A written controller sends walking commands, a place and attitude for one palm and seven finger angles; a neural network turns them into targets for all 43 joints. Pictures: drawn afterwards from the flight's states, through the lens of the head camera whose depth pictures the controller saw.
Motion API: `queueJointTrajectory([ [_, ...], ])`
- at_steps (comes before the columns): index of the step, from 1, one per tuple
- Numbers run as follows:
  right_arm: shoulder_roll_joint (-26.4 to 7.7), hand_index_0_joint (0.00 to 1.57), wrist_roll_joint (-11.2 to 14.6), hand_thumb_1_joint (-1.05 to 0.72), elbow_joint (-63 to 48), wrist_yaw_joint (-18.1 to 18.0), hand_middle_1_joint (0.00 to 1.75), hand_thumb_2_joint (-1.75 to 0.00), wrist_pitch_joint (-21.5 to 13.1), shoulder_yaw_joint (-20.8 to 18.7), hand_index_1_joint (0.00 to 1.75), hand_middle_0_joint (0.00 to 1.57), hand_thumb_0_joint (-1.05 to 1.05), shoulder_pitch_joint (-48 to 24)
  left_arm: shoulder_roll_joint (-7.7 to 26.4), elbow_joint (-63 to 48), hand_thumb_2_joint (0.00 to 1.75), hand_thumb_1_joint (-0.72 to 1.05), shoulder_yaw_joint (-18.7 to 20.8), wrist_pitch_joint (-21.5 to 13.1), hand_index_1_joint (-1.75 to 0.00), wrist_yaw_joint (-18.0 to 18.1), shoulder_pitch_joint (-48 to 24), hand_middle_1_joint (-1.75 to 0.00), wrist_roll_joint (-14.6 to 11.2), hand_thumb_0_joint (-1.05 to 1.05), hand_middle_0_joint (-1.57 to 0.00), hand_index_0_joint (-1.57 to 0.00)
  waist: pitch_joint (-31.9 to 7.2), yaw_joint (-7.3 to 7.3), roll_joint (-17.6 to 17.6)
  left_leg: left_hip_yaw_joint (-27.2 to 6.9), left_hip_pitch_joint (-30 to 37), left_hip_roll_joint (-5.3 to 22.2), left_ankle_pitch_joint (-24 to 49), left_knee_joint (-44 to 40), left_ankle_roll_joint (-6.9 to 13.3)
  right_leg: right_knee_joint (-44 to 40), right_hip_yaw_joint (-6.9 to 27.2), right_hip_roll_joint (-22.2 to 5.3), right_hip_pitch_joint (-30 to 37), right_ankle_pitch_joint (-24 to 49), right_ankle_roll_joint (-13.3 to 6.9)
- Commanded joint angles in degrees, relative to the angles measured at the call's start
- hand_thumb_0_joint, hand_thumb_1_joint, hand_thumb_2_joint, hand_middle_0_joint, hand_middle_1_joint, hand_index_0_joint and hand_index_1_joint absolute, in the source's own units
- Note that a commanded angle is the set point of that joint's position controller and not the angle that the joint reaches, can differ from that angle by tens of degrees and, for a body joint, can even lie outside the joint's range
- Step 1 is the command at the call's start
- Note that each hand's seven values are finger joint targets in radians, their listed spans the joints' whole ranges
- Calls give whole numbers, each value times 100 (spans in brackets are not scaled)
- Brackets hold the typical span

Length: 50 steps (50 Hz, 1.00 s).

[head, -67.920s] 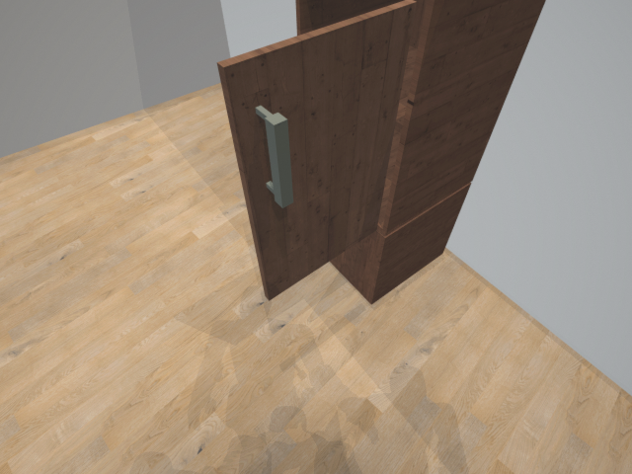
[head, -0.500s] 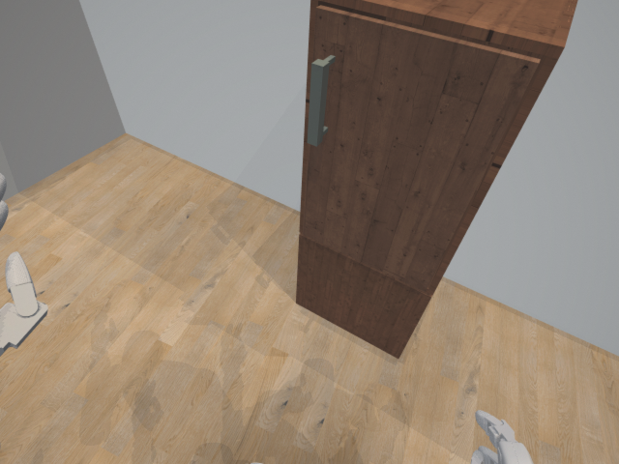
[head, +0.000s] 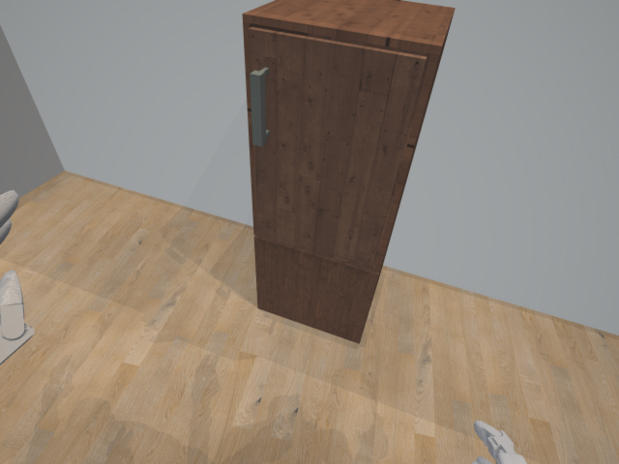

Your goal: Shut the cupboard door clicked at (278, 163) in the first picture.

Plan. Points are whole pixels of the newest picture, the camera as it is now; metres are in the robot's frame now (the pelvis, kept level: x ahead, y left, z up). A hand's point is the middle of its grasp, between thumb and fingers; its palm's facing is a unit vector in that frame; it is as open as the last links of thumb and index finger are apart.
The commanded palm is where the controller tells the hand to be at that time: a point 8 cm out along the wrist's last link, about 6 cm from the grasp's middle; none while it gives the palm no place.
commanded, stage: stop stepping back and stand still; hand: left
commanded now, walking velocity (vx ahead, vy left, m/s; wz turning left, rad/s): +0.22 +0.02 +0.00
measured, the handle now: (262, 107) +0.84 +0.12 +0.11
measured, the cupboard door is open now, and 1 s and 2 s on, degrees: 0 0 0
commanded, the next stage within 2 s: let the arm hang, fingers relaxed in 0.84 s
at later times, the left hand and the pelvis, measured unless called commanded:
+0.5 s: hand out of the picture +0.16 +0.31 +0.22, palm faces +0.39 -0.77 -0.52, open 7.4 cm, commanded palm +0.14 +0.34 +0.20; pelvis -0.03 +0.06 +0.02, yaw -6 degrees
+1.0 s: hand out of the picture +0.21 +0.33 +0.16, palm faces +0.25 -0.76 -0.60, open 7.4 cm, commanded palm none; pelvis -0.02 +0.08 +0.01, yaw -3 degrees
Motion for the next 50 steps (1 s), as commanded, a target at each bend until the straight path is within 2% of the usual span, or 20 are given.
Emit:
queueJointTrajectory([
  [1,-634,20,-90,-90,-706,-133,30,-90,-219,-174,30,20,0,-729,595,-155,90,90,466,-20,-30,361,-1169,-30,137,0,-20,-20,1512,14,-1273,-538,1265,-27,-1069,2050,-67,-2358,1327,-1804,-3883,-2209,-869],
  [4,-784,20,-26,-90,-589,-199,30,-90,-404,-129,30,20,0,-684,342,192,90,90,-163,8,-30,332,-2869,-30,233,0,-20,-20,2002,-111,-736,-489,1192,48,-980,290,48,-1206,216,-1136,-3265,-1288,-312],
  [7,-979,20,1,-90,-710,-238,30,-90,-664,-169,30,20,0,-667,192,-25,90,90,-296,-60,-30,378,-3126,-30,270,0,-20,-20,1574,86,1519,-2467,457,743,-2923,-2476,435,583,-95,-39,-1709,-276,89],
  [9,-829,20,-100,-90,-676,-144,30,-90,-788,-147,30,20,0,-704,582,-970,90,90,123,-231,-30,340,-2774,-30,253,0,-20,-20,777,141,2067,-3040,517,946,-4136,-3187,148,1379,103,120,-1315,-460,83],
  [11,-688,20,-190,-90,-807,64,30,-90,-886,-205,30,20,0,-701,642,-1971,90,90,377,-320,-30,310,-1820,-30,159,0,-20,-20,-486,296,1698,-2586,1221,896,-3474,-3160,-170,1527,-4,237,-826,-376,-14],
  [13,-597,20,-215,-90,-948,226,30,-90,-891,-222,30,20,0,-687,700,-2454,90,90,640,-312,-30,277,-425,-30,71,0,-20,-20,-1204,402,1664,-1569,1370,638,-2446,-2675,-12,755,-278,264,-115,-260,-90],
  [16,-466,20,-210,-90,-993,291,30,-90,-648,-120,30,20,0,-695,835,-2259,90,90,947,-181,-30,291,750,-30,10,0,-20,-20,-1183,347,1351,-478,797,62,-1706,-1716,-163,-805,-445,31,701,188,-244],
  [17,-442,20,-217,-90,-937,257,30,-90,-496,-129,30,20,0,-618,867,-1931,90,90,1047,-122,-30,315,832,-30,19,0,-20,-20,-1024,289,959,-258,473,-59,-1675,-982,-121,-1057,-49,-392,656,106,-404],
  [19,-477,20,-241,-90,-779,158,30,-90,-211,-156,30,20,0,-453,864,-1232,90,90,1186,9,-30,385,337,-30,-29,0,-20,-20,-268,246,-594,-121,-451,-306,-1414,1338,-67,-2219,2231,-2125,-278,-1032,-1184],
  [20,-533,20,-238,-90,-696,110,30,-90,-168,-123,30,20,0,-519,879,-1082,90,90,1100,-27,-30,429,-454,-30,-45,0,-20,-20,265,175,-696,-271,-928,-135,-1168,2014,-59,-2376,2269,-2506,-427,-545,-1436],
  [23,-599,20,-21,-90,-672,58,30,-90,-190,-98,30,20,0,-458,313,645,90,90,533,159,-30,412,-758,-30,96,0,-20,-20,682,55,-876,-501,-518,101,-939,1935,43,-1903,1452,-1912,-1208,-767,-1058],
  [26,-613,20,-27,-90,-529,-45,30,-90,-210,-51,30,20,0,-646,140,1123,90,90,29,308,-30,397,-1478,-30,178,0,-20,-20,902,162,-933,73,885,-19,-733,483,154,-1553,400,-1455,-1834,-369,-682],
  [29,-717,20,-69,-90,-579,-133,30,-90,-388,-121,30,20,0,-820,-51,277,90,90,-554,272,-30,354,-2358,-30,215,0,-20,-20,1004,149,-635,10,1711,-9,-561,-278,247,-1167,172,-1117,-2052,-2,-353],
  [32,-858,20,-59,-90,-861,-109,30,-90,-566,-174,30,20,0,-845,356,-1288,90,90,-242,86,-30,343,-2528,-30,224,0,-20,-20,583,233,399,-1094,1917,684,860,-1005,477,-45,-266,-403,-1500,1332,127],
  [35,-633,20,-170,-90,-789,3,30,-90,-780,-147,30,20,0,-706,776,-2315,90,90,397,-136,-30,315,-2114,-30,199,0,-20,-20,131,246,1539,-1806,1848,1048,523,-1877,531,725,-253,-156,-1273,137,151],
  [38,-582,20,-194,-90,-807,156,30,-90,-863,-204,30,20,0,-586,839,-2333,90,90,832,-225,-30,416,-1065,-30,153,0,-20,-20,-446,358,1925,-1298,2205,1103,1064,-1597,522,414,-138,-210,-1076,91,99],
  [41,-552,20,-126,-90,-926,265,30,-90,-757,-251,30,20,0,-448,680,-1786,90,90,1027,-157,-30,359,-148,-30,32,0,-20,-20,-839,282,1627,-624,2182,873,1444,-1060,276,-658,-288,-130,-493,911,97],
  [46,-553,20,30,-90,-947,229,30,-90,-347,-246,30,20,0,-484,332,-360,90,90,793,183,-30,270,280,-30,-117,0,-20,-20,-549,117,-265,-85,1531,288,173,-298,-1,-1038,605,-871,-632,2146,-213],
  [47,-1305,20,20,-90,-8,573,30,-90,-738,-312,30,20,0,-1129,-679,3234,90,90,-1993,972,-30,-502,-821,-30,595,0,-20,-20,-296,19,-112,-197,1106,426,1017,625,73,-109,119,-1440,-1161,3925,-345],
  [50,-1042,20,-116,-90,128,455,30,-90,-297,-296,30,20,0,-665,-884,3628,90,90,-2074,1431,-30,-695,-1161,-30,629,0,-20,-20,-296,137,-707,-312,1129,466,905,430,213,136,-26,-1008,-1433,2920,-180],
])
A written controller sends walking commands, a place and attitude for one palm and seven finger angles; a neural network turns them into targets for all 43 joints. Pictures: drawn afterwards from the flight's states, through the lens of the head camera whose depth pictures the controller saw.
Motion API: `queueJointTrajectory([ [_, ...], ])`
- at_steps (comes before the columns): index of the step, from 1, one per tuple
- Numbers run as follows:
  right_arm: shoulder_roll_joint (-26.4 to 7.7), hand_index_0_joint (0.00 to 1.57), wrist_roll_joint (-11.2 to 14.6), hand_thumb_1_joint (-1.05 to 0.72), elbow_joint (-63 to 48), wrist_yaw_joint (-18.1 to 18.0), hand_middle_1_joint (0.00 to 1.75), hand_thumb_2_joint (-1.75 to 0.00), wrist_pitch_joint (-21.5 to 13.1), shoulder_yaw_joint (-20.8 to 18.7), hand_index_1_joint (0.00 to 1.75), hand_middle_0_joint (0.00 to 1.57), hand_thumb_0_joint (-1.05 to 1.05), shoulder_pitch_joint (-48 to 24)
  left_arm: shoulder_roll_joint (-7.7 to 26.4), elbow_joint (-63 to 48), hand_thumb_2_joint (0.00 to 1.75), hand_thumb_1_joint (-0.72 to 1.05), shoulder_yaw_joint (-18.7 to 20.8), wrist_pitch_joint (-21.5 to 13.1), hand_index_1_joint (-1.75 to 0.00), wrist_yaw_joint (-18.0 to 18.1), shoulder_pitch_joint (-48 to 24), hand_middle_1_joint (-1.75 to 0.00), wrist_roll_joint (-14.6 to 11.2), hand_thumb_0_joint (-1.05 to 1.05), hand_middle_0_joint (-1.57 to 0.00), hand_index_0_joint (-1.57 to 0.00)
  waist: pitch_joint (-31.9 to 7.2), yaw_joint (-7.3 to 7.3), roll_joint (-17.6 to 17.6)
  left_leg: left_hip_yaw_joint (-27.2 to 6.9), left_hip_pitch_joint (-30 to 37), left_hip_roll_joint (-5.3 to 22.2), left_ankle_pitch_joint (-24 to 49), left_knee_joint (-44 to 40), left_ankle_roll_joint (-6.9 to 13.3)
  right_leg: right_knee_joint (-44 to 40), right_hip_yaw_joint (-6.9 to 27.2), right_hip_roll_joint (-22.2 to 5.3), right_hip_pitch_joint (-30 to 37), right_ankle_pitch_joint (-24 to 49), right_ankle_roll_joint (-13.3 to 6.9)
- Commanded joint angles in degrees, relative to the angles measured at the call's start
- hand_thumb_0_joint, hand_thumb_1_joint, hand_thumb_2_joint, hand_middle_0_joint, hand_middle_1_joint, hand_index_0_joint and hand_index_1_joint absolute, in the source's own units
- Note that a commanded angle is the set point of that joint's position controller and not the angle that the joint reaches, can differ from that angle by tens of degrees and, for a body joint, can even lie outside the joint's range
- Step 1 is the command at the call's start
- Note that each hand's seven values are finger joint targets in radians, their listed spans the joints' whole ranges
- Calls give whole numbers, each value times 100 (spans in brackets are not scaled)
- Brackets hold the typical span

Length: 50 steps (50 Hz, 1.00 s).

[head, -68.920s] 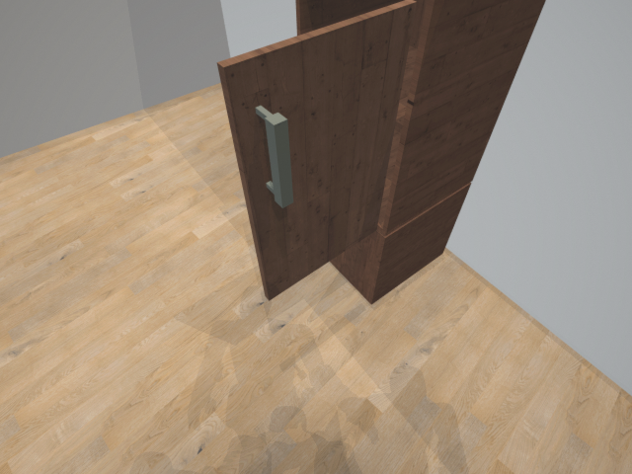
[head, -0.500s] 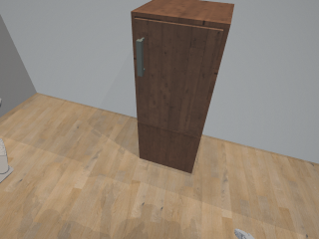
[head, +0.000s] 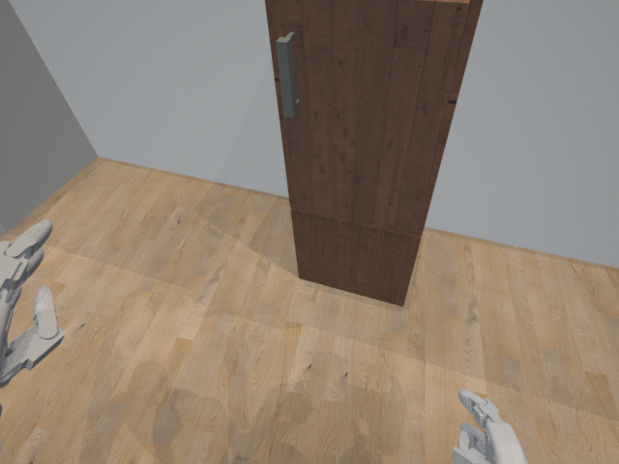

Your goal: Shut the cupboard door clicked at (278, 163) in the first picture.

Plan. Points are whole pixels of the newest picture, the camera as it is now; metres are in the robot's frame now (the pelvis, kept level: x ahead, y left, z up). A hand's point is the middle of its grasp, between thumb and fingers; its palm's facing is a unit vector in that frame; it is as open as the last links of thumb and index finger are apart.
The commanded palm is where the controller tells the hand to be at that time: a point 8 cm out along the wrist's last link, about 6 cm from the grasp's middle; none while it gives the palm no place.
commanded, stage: let the arm hang, fingers relaxed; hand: left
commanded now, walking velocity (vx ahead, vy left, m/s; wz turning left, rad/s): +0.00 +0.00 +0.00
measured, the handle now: (290, 76) +0.85 +0.10 +0.10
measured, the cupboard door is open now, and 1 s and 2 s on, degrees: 0 0 0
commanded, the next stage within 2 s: look to check the result in 1.04 s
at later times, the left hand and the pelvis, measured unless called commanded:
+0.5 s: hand out of the picture -0.08 +0.20 -0.16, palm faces +0.09 -0.97 -0.24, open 7.2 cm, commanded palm none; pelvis +0.00 +0.01 +0.01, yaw +3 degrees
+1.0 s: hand out of the picture -0.01 +0.16 -0.17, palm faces +0.07 -0.99 -0.13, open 7.4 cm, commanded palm none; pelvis +0.01 +0.02 +0.01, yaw +2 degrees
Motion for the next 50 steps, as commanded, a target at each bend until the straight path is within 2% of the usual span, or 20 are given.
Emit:
queueJointTrajectory([
  [1,-967,20,-68,-90,-98,-61,30,-90,221,-286,30,20,0,-184,-591,2646,90,90,-1487,923,-30,-518,-546,-30,295,0,-20,-20,-379,-136,-1692,-487,415,278,771,482,303,34,365,-959,-636,2101,-109],
  [3,-712,20,-125,-90,-98,-78,30,-90,456,-172,30,20,0,-210,-606,3247,90,90,-1521,932,-30,-503,-877,-30,328,0,-20,-20,16,-117,-2801,-393,230,-142,-95,901,235,-426,585,-1228,-883,2035,-367],
  [5,-563,20,-219,-90,-58,-98,30,-90,674,-168,30,20,0,-249,-601,3924,90,90,-1558,986,-30,-442,-1133,-30,337,0,-20,-20,484,-117,-2821,-180,88,-412,-1406,1464,153,-694,836,-1570,-1138,2009,-746],
  [6,-568,20,-266,-90,32,-103,30,-90,769,-195,30,20,0,-219,-591,4257,90,90,-1573,1013,-30,-400,-1229,-30,366,0,-20,-20,632,-134,-2669,-166,118,-412,-1554,1549,145,-765,858,-1603,-1222,1762,-828],
  [8,-524,20,-288,-90,273,-83,30,-90,837,-211,30,20,0,-5,-613,4822,90,90,-1630,1033,-30,-357,-1376,-30,346,0,-20,-20,769,-224,-1768,-138,399,-351,-878,1035,142,-605,814,-1513,-1169,1543,-753],
  [9,-561,20,-270,-90,423,-55,30,-90,838,-187,30,20,0,183,-563,5100,90,90,-1662,1018,-30,-342,-1355,-30,317,0,-20,-20,651,-272,-1128,-248,785,-200,150,533,159,-416,678,-1366,-1225,1078,-540],
  [10,-524,20,-266,-90,577,-49,30,-90,793,-154,30,20,0,327,-741,5362,90,90,-1700,1002,-30,-336,-1247,-30,266,0,-20,-20,551,-264,-403,-590,985,-7,912,16,267,-171,486,-1065,-1132,636,-308],
  [11,-627,20,-272,-90,704,-61,30,-90,734,-145,30,20,0,356,-919,5668,90,90,-1732,987,-30,-325,-995,-30,226,0,-20,-20,404,-136,513,-1019,814,213,1025,-470,414,-12,342,-726,-749,242,-118],
  [12,-713,20,-267,-90,838,-69,30,-90,730,-149,30,20,0,346,-982,6011,90,90,-1758,989,-30,-309,-754,-30,202,0,-20,-20,312,-57,1050,-1222,445,353,97,-936,486,-79,250,-565,-246,-385,-64],
  [13,-668,20,-278,-90,899,-95,30,-90,739,-181,30,20,0,271,-1091,6266,90,90,-1672,994,-30,-310,-574,-30,203,0,-20,-20,283,15,1509,-1367,132,341,-917,-1332,493,-79,191,-493,53,-499,-68],
  [14,-681,20,-274,-90,912,-133,30,-90,749,-211,30,20,0,248,-1108,6444,90,90,-1615,995,-30,-323,-532,-30,218,0,-20,-20,344,66,1654,-1466,8,345,-1278,-1554,513,-51,159,-437,208,-381,-66],
  [15,-629,20,-263,-90,1008,-157,30,-90,754,-208,30,20,0,309,-1117,6677,90,90,-1647,985,-30,-354,-471,-30,199,0,-20,-20,167,77,1686,-1466,97,343,-1482,-1687,513,-105,165,-423,329,-275,-77],
  [18,-502,20,-199,-90,1247,-188,30,-90,741,-205,30,20,0,495,-1157,7216,90,90,-1720,915,-30,-391,-344,-30,196,0,-20,-20,-206,62,953,-1189,570,247,-1149,-1582,435,-625,271,-504,525,113,-93],
  [19,-535,20,-176,-90,1311,-192,30,-90,734,-214,30,20,0,570,-1132,7345,90,90,-1745,887,-30,-389,-363,-30,203,0,-20,-20,-232,28,403,-1142,765,259,-825,-1484,414,-788,301,-534,511,211,-105],
  [21,-428,20,-149,-90,1482,-202,30,-90,719,-211,30,20,0,704,-1209,7570,90,90,-1788,842,-30,-374,-418,-30,213,0,-20,-20,-165,-48,-354,-834,1042,151,-257,-1181,343,-1108,425,-712,368,416,-142],
  [23,-353,20,-136,-90,1670,-202,30,-90,739,-188,30,20,0,827,-1246,7754,90,90,-1841,811,-30,-352,-482,-30,203,0,-20,-20,22,-155,-814,-606,1407,81,68,-988,270,-1359,505,-854,-26,333,-177],
  [28,-260,20,-131,-90,2082,-193,30,-90,768,-138,30,20,0,911,-1347,8145,90,90,-1910,829,-30,-294,-390,-30,189,0,-20,-20,640,-169,-918,-520,1473,106,18,-1199,255,-1494,441,-799,-389,23,-112],
  [33,-131,20,-137,-90,2349,-189,30,-90,769,-104,30,20,0,950,-1417,8363,90,90,-1930,847,-30,-259,-270,-30,190,0,-20,-20,948,-130,-916,-488,1335,71,-120,-1374,265,-1495,442,-785,-395,-71,-82],
  [38,-16,20,-151,-90,2475,-192,30,-90,761,-77,30,20,0,979,-1462,8434,90,90,-1922,857,-30,-251,-247,-30,185,0,-20,-20,964,-99,-588,-439,1265,22,-189,-1441,248,-1449,450,-793,-330,-78,-72],
  [50,133,20,-155,-90,2561,-238,30,-90,698,-81,30,20,0,1145,-1625,8448,90,90,-1859,829,-30,-226,-297,-30,176,0,-20,-20,737,-68,-405,-445,1251,26,256,-1358,250,-1353,363,-783,69,419,-82],
])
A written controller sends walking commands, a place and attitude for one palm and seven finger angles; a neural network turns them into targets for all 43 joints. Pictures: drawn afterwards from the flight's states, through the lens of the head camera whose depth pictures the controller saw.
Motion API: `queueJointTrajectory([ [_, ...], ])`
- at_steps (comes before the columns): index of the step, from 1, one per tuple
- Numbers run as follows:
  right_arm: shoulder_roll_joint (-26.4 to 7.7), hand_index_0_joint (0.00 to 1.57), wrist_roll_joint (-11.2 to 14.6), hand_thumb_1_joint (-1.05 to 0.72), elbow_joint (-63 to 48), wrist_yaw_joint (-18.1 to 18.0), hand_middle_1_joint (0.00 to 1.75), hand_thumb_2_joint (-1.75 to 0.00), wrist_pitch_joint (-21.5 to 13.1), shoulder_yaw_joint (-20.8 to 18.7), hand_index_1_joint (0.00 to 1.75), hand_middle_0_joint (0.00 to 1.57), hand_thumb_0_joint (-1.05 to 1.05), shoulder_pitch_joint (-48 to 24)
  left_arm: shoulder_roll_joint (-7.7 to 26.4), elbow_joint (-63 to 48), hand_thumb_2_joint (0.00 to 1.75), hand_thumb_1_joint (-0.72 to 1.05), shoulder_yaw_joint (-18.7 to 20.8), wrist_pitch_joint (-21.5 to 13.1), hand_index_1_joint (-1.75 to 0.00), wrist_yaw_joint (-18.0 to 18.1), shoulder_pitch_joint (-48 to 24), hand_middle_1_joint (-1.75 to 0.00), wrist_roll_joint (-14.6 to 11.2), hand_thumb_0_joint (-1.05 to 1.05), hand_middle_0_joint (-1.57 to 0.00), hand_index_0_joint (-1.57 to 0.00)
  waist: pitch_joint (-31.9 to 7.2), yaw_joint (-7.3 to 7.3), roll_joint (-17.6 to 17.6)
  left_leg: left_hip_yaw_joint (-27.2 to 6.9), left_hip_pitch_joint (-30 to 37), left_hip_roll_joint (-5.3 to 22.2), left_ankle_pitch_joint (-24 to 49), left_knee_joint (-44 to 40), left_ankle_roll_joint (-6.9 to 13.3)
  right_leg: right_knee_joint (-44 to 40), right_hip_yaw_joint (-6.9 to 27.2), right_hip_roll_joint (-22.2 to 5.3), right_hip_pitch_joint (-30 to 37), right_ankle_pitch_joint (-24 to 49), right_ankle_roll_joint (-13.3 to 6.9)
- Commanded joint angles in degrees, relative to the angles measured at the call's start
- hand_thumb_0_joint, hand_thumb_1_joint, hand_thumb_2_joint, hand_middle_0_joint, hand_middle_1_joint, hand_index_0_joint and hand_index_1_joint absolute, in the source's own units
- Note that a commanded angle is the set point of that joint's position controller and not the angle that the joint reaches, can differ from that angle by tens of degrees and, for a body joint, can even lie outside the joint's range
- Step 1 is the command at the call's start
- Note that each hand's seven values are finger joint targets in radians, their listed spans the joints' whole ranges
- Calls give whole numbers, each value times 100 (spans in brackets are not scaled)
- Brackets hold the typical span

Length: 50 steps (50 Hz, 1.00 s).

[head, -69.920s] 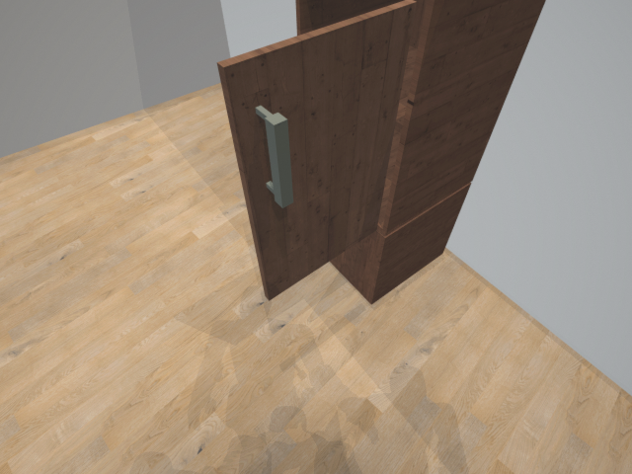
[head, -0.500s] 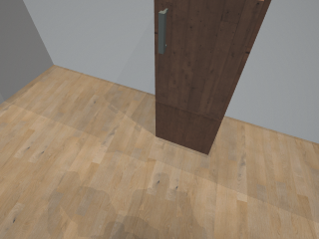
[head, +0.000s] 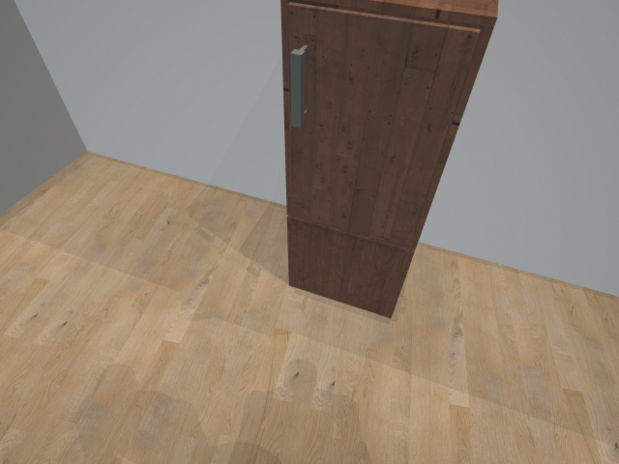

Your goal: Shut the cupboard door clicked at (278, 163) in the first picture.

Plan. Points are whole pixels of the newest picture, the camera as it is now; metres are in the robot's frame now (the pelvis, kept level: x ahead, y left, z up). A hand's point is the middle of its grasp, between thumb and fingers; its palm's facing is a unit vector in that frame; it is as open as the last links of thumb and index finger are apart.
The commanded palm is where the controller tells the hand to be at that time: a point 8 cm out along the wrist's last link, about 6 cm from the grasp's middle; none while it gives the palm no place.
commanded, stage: let the arm hang, fingers relaxed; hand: left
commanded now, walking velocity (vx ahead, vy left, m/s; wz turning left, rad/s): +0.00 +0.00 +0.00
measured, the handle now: (301, 87) +0.85 +0.06 +0.09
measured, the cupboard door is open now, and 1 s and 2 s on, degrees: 0 0 0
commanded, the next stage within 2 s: look to check the result in 0.04 s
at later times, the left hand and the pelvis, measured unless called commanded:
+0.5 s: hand out of the picture -0.04 +0.16 -0.17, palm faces +0.06 -0.98 -0.18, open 7.4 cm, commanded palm none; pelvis +0.01 +0.00 +0.00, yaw +0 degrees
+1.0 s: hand out of the picture -0.01 +0.15 -0.17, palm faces +0.05 -0.98 -0.19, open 7.4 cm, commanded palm none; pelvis +0.02 -0.01 +0.00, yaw +0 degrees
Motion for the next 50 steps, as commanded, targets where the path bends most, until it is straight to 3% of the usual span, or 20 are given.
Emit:
queueJointTrajectory([
  [1,-483,20,-27,-90,-156,-38,30,-90,-88,-82,30,20,0,344,623,29,90,90,178,-13,-30,54,708,-30,3,0,-20,-20,493,58,111,-538,258,391,45,-425,94,-662,396,-451,-747,268,-245],
  [13,-517,20,-19,-90,-145,-48,30,-90,-71,-92,30,20,0,368,574,69,90,90,171,-11,-30,62,788,-30,8,0,-20,-20,474,31,-73,-545,448,421,66,-431,127,-676,388,-431,-792,292,-218],
  [32,-625,20,-13,-90,-153,-38,30,-90,-83,-85,30,20,0,130,657,103,90,90,151,-37,-30,61,816,-30,13,0,-20,-20,540,38,64,-520,572,408,236,-432,119,-780,411,-467,-754,408,-207],
  [50,-676,20,-9,-90,-145,-46,30,-90,-95,-80,30,20,0,96,742,35,90,90,169,-57,-30,70,676,-30,9,0,-20,-20,500,48,-40,-484,594,450,659,-316,112,-833,402,-491,-534,844,-215],
])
